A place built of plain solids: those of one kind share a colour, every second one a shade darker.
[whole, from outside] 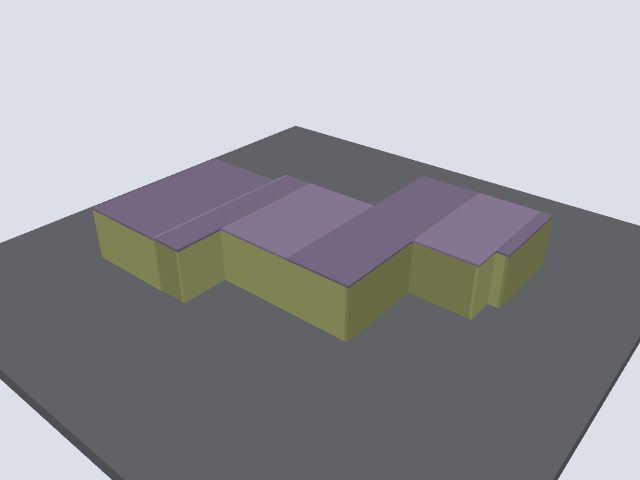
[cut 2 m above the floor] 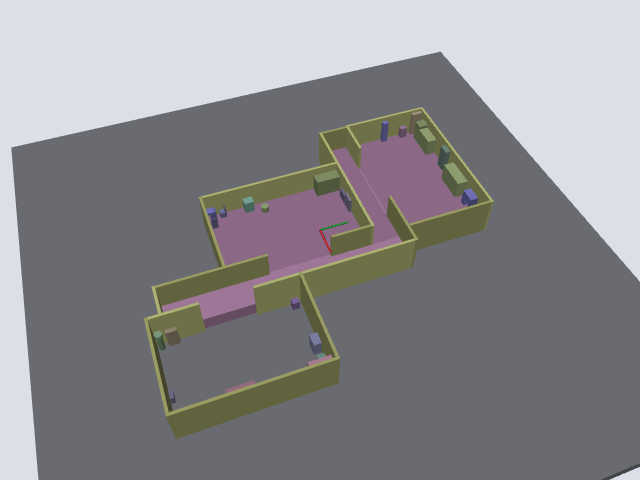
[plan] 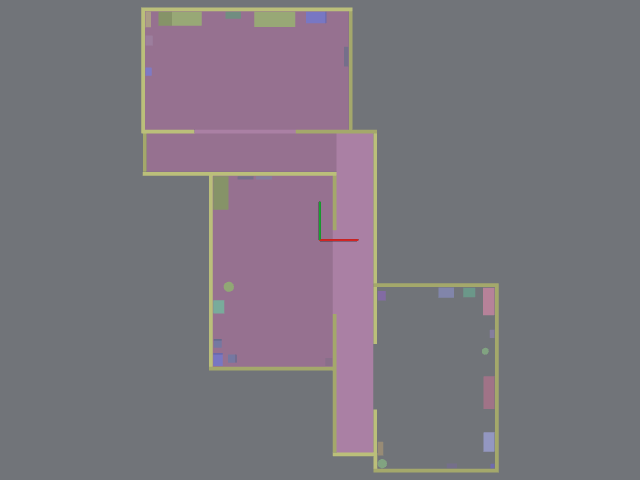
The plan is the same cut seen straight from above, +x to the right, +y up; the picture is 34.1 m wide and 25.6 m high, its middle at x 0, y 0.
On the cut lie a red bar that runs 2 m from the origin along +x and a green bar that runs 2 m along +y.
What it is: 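One storey of an old house, long lived in; a hall and three lower rooms beside it, each open to the hall along a stretch without wall, rail or kerb; a room's floor lies below the hall's by a bare drop, by one riser or not at all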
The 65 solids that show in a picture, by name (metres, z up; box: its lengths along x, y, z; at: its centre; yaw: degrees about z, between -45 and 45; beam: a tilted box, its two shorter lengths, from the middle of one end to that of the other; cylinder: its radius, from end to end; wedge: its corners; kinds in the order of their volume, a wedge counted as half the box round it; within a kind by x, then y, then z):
{
 "floor_1": {"box": [10.13, 2.04, 1.08], "at": [-4.18, 4.65, 0.49]},
 "floor_2": {"box": [5.4, 0.2, 0.9], "at": [-4.0, 5.78, 0.4]},
 "floor_3": {"box": [10.87, 6.33, 0.9], "at": [-3.9, 9.04, 0.4]},
 "floor_4": {"box": [6.4, 10.19, 1.08], "at": [-2.52, -1.66, 0.49]},
 "floor_5": {"box": [0.2, 4.47, 1.08], "at": [0.78, -1.71, 0.49]},
 "floor_6": {"box": [1.97, 17.0, 1.08], "at": [1.86, -2.83, 0.49]},
 "wall_1": {"box": [0.2, 6.33, 3.87], "at": [-9.44, 9.04, 1.88]},
 "wall_2": {"box": [0.2, 2.04, 3.87], "at": [-9.35, 4.65, 1.88]},
 "wall_3": {"box": [2.84, 0.2, 3.87], "at": [-8.12, 5.78, 1.88]},
 "wall_4": {"box": [0.2, 10.19, 3.87], "at": [-5.82, -1.66, 1.88]},
 "wall_5": {"box": [10.33, 0.2, 3.87], "at": [-4.28, 3.53, 1.88]},
 "wall_6": {"box": [11.27, 0.2, 3.87], "at": [-3.9, 12.3, 1.88]},
 "wall_7": {"box": [6.8, 0.2, 3.87], "at": [-2.52, -6.86, 1.88]},
 "wall_8": {"box": [0.2, 4.37, 3.87], "at": [0.78, -9.14, 1.88]},
 "wall_9": {"box": [0.2, 2.81, 3.87], "at": [0.78, -5.35, 1.88]},
 "wall_10": {"box": [0.2, 2.91, 3.87], "at": [0.78, 1.98, 1.88]},
 "wall_11": {"box": [4.35, 0.2, 3.87], "at": [0.88, 5.78, 1.88]},
 "wall_12": {"box": [0.2, 6.33, 3.87], "at": [1.64, 9.04, 1.88]},
 "wall_13": {"box": [2.37, 0.2, 3.87], "at": [1.86, -11.43, 1.88]},
 "wall_14": {"box": [0.2, 0.68, 3.87], "at": [2.95, -11.87, 1.88]},
 "wall_15": {"box": [0.2, 2.29, 3.87], "at": [2.95, -10.18, 1.88]},
 "wall_16": {"box": [0.2, 3.04, 3.87], "at": [2.95, -4.03, 1.88]},
 "wall_17": {"box": [0.2, 7.99, 3.87], "at": [2.95, 1.68, 1.88]},
 "wall_18": {"box": [6.69, 0.2, 3.87], "at": [6.19, -12.3, 1.88]},
 "wall_19": {"box": [6.69, 0.2, 3.87], "at": [6.19, -2.41, 1.88]},
 "wall_20": {"box": [0.2, 9.69, 3.87], "at": [9.44, -7.36, 1.88]},
 "roof_1": {"box": [11.27, 6.53, 0.16], "at": [-3.9, 9.14, 3.9]},
 "roof_2": {"box": [12.58, 0.2, 0.16], "at": [-3.24, 5.78, 3.9]},
 "roof_3": {"box": [12.5, 2.24, 0.16], "at": [-3.2, 4.55, 3.9]},
 "roof_4": {"box": [8.97, 5.74, 0.16], "at": [-1.44, 0.56, 3.9]},
 "roof_5": {"box": [15.46, 4.65, 0.16], "at": [1.81, -4.63, 3.9]},
 "roof_6": {"box": [8.86, 4.57, 0.16], "at": [5.11, -9.24, 3.9]},
 "roof_7": {"box": [6.69, 0.88, 0.16], "at": [6.19, -11.97, 3.9]},
 "workbench_1": {"box": [0.72, 0.75, 0.24], "at": [-8.26, 11.8, 2.35]},
 "workbench_2": {"box": [2.31, 0.75, 1.38], "at": [-7.46, 11.8, 1.54]},
 "workbench_3": {"box": [0.82, 1.79, 1.42], "at": [-5.29, 2.51, 1.74]},
 "workbench_4": {"box": [2.18, 0.82, 1.41], "at": [-2.41, 11.77, 1.56]},
 "wardrobe_1": {"box": [0.62, 1.47, 2.31], "at": [9.0, -3.27, 1.1]},
 "wardrobe_2": {"box": [0.59, 1.75, 2.33], "at": [9.01, -8.14, 1.12]},
 "chest_drawers_1": {"box": [0.82, 0.54, 1.18], "at": [6.74, -2.81, 0.54]},
 "chest_drawers_2": {"box": [0.59, 1.04, 1.32], "at": [9.01, -10.77, 0.61]},
 "bookcase_1": {"box": [0.29, 0.83, 2.01], "at": [-9.16, 11.76, 1.86]},
 "bookcase_2": {"box": [0.29, 0.73, 1.57], "at": [3.22, -11.12, 0.74]},
 "carton_stack_1": {"box": [0.6, 0.7, 0.95], "at": [-5.4, -3.57, 1.5]},
 "carton_stack_2": {"box": [0.65, 0.52, 0.77], "at": [7.96, -2.8, 0.34]},
 "radiator_1": {"box": [0.85, 0.18, 0.75], "at": [-3.97, 3.31, 1.41]},
 "radiator_2": {"box": [0.86, 0.18, 1.17], "at": [-2.98, 3.31, 1.62]},
 "radiator_3": {"box": [0.23, 1.04, 0.62], "at": [1.4, 9.78, 1.16]},
 "radiator_4": {"box": [0.54, 0.26, 0.69], "at": [7.03, -12.05, 0.3]},
 "radiator_5": {"box": [0.26, 0.45, 0.73], "at": [9.18, -5.0, 0.32]},
 "desk_1": {"box": [0.51, 0.61, 0.18], "at": [-5.44, -6.42, 1.82]},
 "desk_2": {"box": [0.4, 0.62, 0.72], "at": [-0.55, 11.87, 1.22]},
 "desk_3": {"box": [1.04, 0.62, 0.49], "at": [-0.23, 11.87, 1.82]},
 "desk_4": {"box": [0.06, 0.62, 1.21], "at": [0.31, 11.87, 1.46]},
 "metal_shelving_1": {"box": [0.82, 0.37, 1.9], "at": [-4.62, 11.99, 1.8]},
 "crate_stack_1": {"box": [0.39, 0.53, 0.91], "at": [-9.11, 10.64, 1.31]},
 "crate_stack_2": {"box": [0.37, 0.44, 1.17], "at": [0.47, -6.51, 1.62]},
 "tall_odds_1": {"box": [0.33, 0.44, 1.86], "at": [-9.14, 8.98, 1.78]},
 "floor_lamp_round_1": {"cylinder": 0.19, "from": [3.32, -11.93, 0.0], "to": [3.32, -11.93, 1.32]},
 "floor_lamp_round_2": {"cylinder": 0.25, "from": [3.32, -11.93, 1.32], "to": [3.32, -11.93, 1.65]},
 "dining_chair_1": {"box": [0.42, 0.38, 0.47], "at": [-5.45, -5.56, 1.27]},
 "dining_chair_2": {"box": [0.38, 0.43, 0.5], "at": [-4.72, -6.33, 1.28]},
 "dining_chair_3": {"box": [0.08, 0.43, 0.98], "at": [-4.48, -6.33, 1.52]},
 "side_table_1": {"box": [0.43, 0.5, 0.78], "at": [3.29, -2.97, 0.34]},
 "stool_pouffe_round_1": {"cylinder": 0.27, "from": [-4.86, -2.5, 1.03], "to": [-4.86, -2.5, 1.52]}
}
